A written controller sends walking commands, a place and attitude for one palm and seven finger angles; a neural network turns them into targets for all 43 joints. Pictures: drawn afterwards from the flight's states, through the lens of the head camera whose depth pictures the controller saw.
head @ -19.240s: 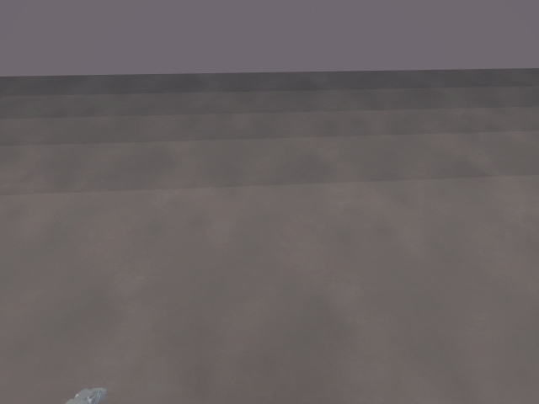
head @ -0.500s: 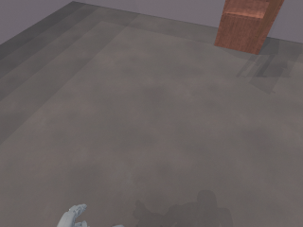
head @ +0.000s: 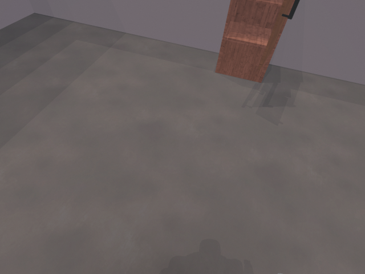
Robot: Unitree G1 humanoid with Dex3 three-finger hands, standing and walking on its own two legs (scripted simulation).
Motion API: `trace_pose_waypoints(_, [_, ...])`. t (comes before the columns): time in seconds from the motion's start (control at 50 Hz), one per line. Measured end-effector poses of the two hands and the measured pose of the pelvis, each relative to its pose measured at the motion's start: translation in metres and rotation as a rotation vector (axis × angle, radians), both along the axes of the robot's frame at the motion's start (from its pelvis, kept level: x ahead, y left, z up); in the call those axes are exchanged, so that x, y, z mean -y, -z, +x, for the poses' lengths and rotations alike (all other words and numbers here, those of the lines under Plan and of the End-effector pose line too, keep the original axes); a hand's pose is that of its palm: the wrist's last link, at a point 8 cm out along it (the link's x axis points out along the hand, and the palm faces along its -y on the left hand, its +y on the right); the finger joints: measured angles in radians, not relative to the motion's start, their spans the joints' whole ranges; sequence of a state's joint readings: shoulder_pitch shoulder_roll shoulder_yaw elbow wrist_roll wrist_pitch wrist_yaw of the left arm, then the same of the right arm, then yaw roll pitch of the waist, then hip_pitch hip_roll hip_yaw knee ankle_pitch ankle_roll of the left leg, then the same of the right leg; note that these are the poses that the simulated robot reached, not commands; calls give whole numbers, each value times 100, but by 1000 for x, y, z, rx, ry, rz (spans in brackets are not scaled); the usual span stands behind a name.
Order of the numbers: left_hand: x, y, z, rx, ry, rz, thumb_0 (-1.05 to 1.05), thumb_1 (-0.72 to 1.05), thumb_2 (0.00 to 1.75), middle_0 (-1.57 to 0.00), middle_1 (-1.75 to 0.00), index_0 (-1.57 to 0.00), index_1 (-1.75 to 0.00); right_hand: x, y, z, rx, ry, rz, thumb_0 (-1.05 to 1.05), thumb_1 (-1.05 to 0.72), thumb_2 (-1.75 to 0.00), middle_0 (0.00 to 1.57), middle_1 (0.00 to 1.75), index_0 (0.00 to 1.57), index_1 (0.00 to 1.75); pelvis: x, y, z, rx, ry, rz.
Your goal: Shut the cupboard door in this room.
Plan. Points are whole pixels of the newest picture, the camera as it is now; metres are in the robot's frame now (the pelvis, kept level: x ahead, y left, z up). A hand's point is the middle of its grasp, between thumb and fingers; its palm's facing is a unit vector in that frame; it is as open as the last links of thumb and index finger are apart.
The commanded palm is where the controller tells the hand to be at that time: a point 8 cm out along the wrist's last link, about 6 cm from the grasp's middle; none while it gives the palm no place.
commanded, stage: turn or walk to find it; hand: left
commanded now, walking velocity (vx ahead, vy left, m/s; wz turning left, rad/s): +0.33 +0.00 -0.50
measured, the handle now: (290, 6) +1.58 -0.51 +0.03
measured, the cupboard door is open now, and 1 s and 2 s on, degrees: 77 77 77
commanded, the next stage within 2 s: stand and wait in 0.98 s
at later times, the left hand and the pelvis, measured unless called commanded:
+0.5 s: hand (162, 199) +0.36 +0.09 -0.18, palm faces -0.30 -0.94 -0.16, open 7.4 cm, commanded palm none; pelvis +0.19 -0.05 -0.02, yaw -15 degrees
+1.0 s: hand (162, 185) +0.40 +0.09 -0.17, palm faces -0.22 -0.96 -0.19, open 7.3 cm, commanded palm none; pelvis +0.42 -0.09 -0.01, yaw -19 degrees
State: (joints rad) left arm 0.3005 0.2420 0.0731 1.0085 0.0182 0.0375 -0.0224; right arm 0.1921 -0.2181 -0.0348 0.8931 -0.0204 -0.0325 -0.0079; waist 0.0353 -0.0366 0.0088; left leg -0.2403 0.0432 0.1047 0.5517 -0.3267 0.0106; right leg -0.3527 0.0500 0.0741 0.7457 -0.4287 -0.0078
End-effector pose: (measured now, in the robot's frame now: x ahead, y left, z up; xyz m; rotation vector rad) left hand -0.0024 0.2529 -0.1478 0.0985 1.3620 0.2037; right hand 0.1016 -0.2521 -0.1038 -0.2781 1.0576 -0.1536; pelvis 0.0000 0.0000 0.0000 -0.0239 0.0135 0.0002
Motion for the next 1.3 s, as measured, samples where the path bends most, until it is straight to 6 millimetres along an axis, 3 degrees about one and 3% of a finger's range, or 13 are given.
trace_pose_waypoints(0.12, [-18, -12, 62, 26, 82, -12, 1, 91, 90, -20, -30, -20, -30, -19, -5, -38, -105, 119, 11, 0, -91, -90, 20, 30, 20, 30, -14, -14, 34, 9, 61, -27])
trace_pose_waypoints(0.22, [-13, -10, 132, 69, 153, -12, 0, 91, 90, -20, -30, -20, -30, -36, 4, -79, -261, 244, 46, 0, -91, -90, 20, 30, 20, 30, -13, -12, 66, 3, 115, -23])
trace_pose_waypoints(0.36, [42, 1, 251, 111, 321, -54, 0, 91, 90, -20, -30, -20, -30, -62, 15, -123, -488, 426, 133, 0, -91, -90, 20, 30, 20, 30, 4, 1, 121, -10, 191, -8])
trace_pose_waypoints(0.46, [101, 10, 345, 216, 435, -65, 0, 91, 90, -20, -30, -20, -30, -64, 26, -125, -628, 535, 208, 0, -91, -90, 20, 30, 20, 30, 35, 20, 171, -3, 240, 14])
trace_pose_waypoints(0.5, [116, 9, 368, 254, 445, -60, 0, 91, 90, -20, -30, -20, -30, -54, 33, -109, -641, 554, 227, 0, -91, -90, 20, 30, 20, 30, 46, 23, 187, 4, 256, 15])
trace_pose_waypoints(0.54, [124, 4, 379, 255, 438, -53, 0, 91, 90, -20, -30, -20, -30, -38, 37, -77, -593, 551, 227, 1, -91, -90, 20, 30, 20, 30, 55, 18, 201, 14, 259, 18])
trace_pose_waypoints(0.66, [119, -19, 395, 184, 410, 32, -2, 94, 90, -20, -30, -21, -30, 24, 41, 61, -300, 478, 192, 0, -91, -90, 20, 30, 20, 30, 73, 0, 248, 13, 295, 32])
trace_pose_waypoints(0.76, [110, -29, 406, 114, 401, 69, -1, 94, 90, -20, -30, -20, -30, 60, 36, 169, -113, 417, 181, 0, -91, -90, 20, 30, 20, 30, 82, -6, 292, 9, 313, 37])
trace_pose_waypoints(0.88, [111, -23, 410, 4, 344, 55, -1, 92, 90, -20, -30, -20, -30, 82, 30, 278, -26, 334, 169, 0, -91, -90, 20, 30, 20, 30, 88, -5, 350, 0, 323, 32])
trace_pose_waypoints(1.02, [112, 0, 417, -207, 276, 10, 0, 91, 90, -20, -30, -20, -30, 89, 34, 398, 30, 262, 122, 0, -91, -90, 20, 30, 20, 30, 88, 13, 435, 1, 338, 21])
trace_pose_waypoints(1.1, [115, 4, 458, -249, 308, -6, 0, 91, 90, -20, -30, -20, -30, 87, 30, 417, 43, 314, 107, 0, -91, -90, 20, 30, 20, 30, 89, 12, 471, 25, 371, 31])
trace_pose_waypoints(1.24, [148, -3, 593, -27, 384, -15, 0, 91, 90, -20, -30, -20, -30, 88, 27, 372, -154, 452, 97, -2, -95, -90, 20, 30, 20, 30, 102, -4, 514, 33, 364, 25])
trace_pose_waypoints(1.3, [160, -9, 639, 52, 407, 15, 1, 94, 90, -20, -30, -20, -30, 90, 29, 353, -245, 476, 115, -2, -95, -90, 20, 30, 20, 30, 114, -5, 528, 34, 357, 29])
